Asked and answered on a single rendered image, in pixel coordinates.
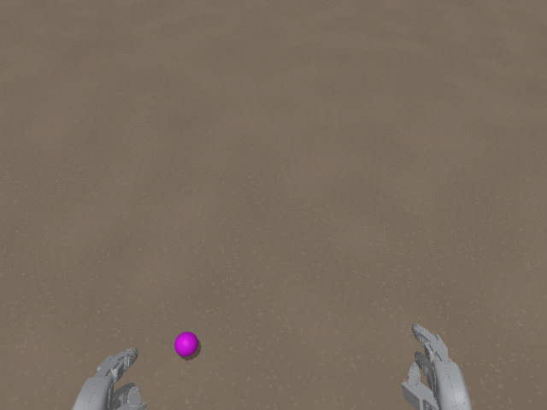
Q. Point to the left robot hand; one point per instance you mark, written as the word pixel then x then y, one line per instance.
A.
pixel 97 393

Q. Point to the right robot hand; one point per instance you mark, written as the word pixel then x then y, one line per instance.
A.
pixel 444 377

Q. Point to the ball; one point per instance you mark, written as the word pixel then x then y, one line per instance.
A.
pixel 186 344

